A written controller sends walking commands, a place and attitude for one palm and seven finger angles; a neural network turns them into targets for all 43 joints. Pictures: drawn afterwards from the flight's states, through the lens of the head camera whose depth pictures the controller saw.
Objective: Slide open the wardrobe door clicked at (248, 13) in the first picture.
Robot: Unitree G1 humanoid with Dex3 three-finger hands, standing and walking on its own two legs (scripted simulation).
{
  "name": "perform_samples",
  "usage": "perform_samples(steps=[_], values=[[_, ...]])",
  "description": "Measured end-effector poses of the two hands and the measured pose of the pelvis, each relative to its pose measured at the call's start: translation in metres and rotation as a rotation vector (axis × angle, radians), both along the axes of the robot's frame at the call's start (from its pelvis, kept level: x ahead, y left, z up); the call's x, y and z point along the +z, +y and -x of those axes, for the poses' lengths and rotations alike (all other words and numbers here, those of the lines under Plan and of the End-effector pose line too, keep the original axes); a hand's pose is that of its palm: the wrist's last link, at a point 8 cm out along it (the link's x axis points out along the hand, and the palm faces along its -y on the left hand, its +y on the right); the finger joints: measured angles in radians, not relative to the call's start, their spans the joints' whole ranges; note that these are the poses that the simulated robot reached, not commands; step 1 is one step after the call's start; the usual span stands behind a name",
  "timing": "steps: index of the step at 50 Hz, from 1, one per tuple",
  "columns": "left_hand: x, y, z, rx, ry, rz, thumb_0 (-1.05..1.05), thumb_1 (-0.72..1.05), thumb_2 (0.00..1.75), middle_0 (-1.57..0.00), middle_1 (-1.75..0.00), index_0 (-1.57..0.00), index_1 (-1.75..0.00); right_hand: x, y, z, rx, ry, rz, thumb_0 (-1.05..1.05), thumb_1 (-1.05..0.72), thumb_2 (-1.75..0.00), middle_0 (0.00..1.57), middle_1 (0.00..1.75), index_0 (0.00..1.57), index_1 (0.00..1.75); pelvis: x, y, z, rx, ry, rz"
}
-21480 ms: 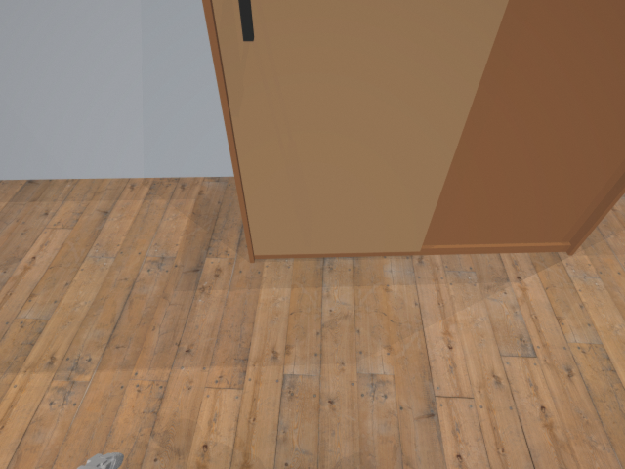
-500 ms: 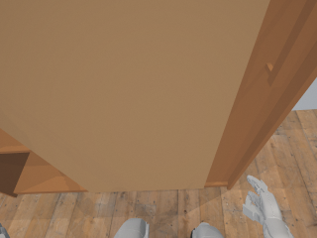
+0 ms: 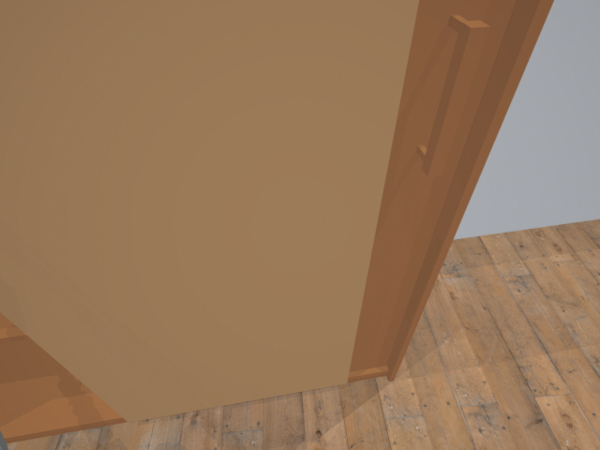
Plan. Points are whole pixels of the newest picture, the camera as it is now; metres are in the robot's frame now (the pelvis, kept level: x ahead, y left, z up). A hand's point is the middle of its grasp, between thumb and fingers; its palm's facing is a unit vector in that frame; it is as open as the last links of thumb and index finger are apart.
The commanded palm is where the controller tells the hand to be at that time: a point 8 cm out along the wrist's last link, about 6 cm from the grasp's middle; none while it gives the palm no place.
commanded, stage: stop walking and hold the door there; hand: left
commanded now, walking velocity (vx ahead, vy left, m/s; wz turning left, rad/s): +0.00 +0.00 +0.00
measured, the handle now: out of the picture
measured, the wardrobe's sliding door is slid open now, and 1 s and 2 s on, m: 0.51 0.51 0.51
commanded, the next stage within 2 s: none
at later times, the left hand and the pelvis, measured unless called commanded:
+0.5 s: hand out of the picture +0.33 +0.42 +0.23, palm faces +0.73 -0.65 -0.22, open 7.0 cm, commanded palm +0.28 +0.44 +0.19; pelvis -0.01 +0.01 +0.00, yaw -1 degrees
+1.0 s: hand out of the picture +0.33 +0.42 +0.22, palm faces +0.59 -0.76 -0.26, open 6.4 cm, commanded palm +0.29 +0.45 +0.19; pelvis -0.05 +0.08 -0.01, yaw +2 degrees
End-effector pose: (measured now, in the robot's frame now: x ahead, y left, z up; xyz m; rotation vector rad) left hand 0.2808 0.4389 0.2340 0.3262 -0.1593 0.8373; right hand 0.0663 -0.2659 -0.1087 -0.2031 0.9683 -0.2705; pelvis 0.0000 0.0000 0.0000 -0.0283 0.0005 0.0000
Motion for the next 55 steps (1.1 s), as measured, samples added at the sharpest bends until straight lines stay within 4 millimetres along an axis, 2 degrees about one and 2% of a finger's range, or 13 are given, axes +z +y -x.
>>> perform_samples(steps=[8, 19, 27, 32, 38, 42, 49, 51, 55], values=[[0.001, 0.005, 0.001, -0.042, 0.004, 0.032, -0.1, 0.6, 0.78, -0.45, -1.4, -0.21, -1.29, 0.008, -0.004, 0.011, -0.023, -0.022, 0.049, 0.01, -0.9, -0.9, 0.2, 0.3, 0.21, 0.3, 0.002, 0.012, 0.01, -0.018, -0.01, -0.02], [0.002, 0.001, 0.001, -0.012, 0.022, 0.044, -0.1, 0.63, 0.76, -0.42, -1.39, -0.18, -1.3, 0.007, -0.006, 0.013, -0.002, -0.01, 0.026, 0.01, -0.9, -0.9, 0.2, 0.3, 0.21, 0.3, 0.004, 0.005, 0.014, -0.021, 0.003, -0.018], [0.001, 0.004, 0.0, -0.03, 0.026, 0.013, -0.13, 0.6, 0.79, -0.44, -1.4, -0.2, -1.31, 0.004, -0.01, 0.006, -0.003, 0.013, 0.043, 0.01, -0.9, -0.9, 0.2, 0.3, 0.21, 0.3, 0.002, 0.01, 0.01, -0.008, 0.005, -0.013], [-0.002, 0.01, 0.0, -0.076, 0.027, -0.015, -0.18, 0.58, 0.81, -0.45, -1.4, -0.24, -1.32, 0.001, -0.004, -0.004, 0.012, 0.013, 0.061, 0.01, -0.9, -0.9, 0.2, 0.3, 0.21, 0.3, -0.002, 0.025, 0.012, 0.023, -0.002, -0.008], [-0.009, 0.018, -0.004, -0.166, 0.007, -0.05, -0.25, 0.6, 0.83, -0.45, -1.4, -0.31, -1.35, 0.002, 0.026, -0.017, 0.05, -0.007, 0.084, 0.01, -0.9, -0.9, 0.2, 0.3, 0.21, 0.3, -0.007, 0.056, 0.022, 0.055, -0.015, -0.044], [-0.011, 0.018, -0.004, -0.194, -0.008, -0.057, -0.25, 0.63, 0.81, -0.45, -1.4, -0.28, -1.36, 0.003, 0.062, -0.026, 0.073, -0.05, 0.033, 0.01, -0.9, -0.9, 0.2, 0.3, 0.2, 0.3, -0.005, 0.071, 0.033, 0.034, -0.007, -0.032], [-0.011, 0.015, -0.003, -0.218, 0.007, -0.037, -0.22, 0.69, 0.78, -0.45, -1.4, -0.2, -1.36, -0.004, 0.122, -0.033, 0.168, -0.088, -0.097, 0.01, -0.9, -0.9, 0.2, 0.3, 0.21, 0.3, -0.003, 0.084, 0.047, 0.035, 0.018, -0.027], [-0.012, 0.017, -0.003, -0.23, 0.002, -0.056, -0.23, 0.69, 0.77, -0.45, -1.4, -0.19, -1.35, -0.012, 0.132, -0.036, 0.206, -0.09, -0.113, 0.01, -0.9, -0.9, 0.2, 0.3, 0.21, 0.3, -0.011, 0.088, 0.051, 0.038, 0.03, -0.048], [-0.012, 0.02, -0.004, -0.275, 0.0, -0.063, -0.23, 0.69, 0.78, -0.45, -1.4, -0.21, -1.35, -0.015, 0.143, -0.032, 0.225, -0.04, -0.102, 0.01, -0.9, -0.9, 0.2, 0.3, 0.21, 0.3, -0.003, 0.11, 0.056, 0.063, 0.001, -0.048]])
